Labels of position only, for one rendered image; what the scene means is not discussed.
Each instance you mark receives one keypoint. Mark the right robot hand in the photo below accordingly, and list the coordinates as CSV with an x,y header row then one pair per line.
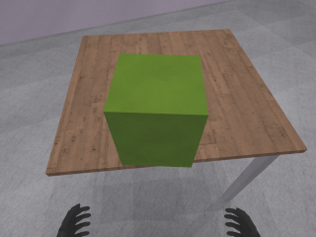
x,y
246,227

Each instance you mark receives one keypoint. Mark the carton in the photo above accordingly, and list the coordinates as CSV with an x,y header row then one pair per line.
x,y
156,109

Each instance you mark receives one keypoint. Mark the left robot hand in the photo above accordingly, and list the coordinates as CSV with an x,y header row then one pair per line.
x,y
68,227

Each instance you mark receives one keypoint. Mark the table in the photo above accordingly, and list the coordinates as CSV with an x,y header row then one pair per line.
x,y
244,119

